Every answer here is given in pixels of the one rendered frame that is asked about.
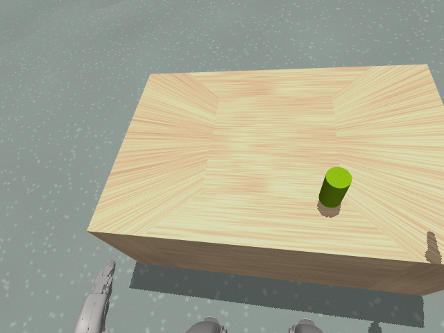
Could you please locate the can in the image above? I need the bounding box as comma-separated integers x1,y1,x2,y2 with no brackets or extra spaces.
319,167,352,208

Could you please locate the left robot hand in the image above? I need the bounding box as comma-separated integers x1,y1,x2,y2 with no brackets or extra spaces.
74,260,115,333

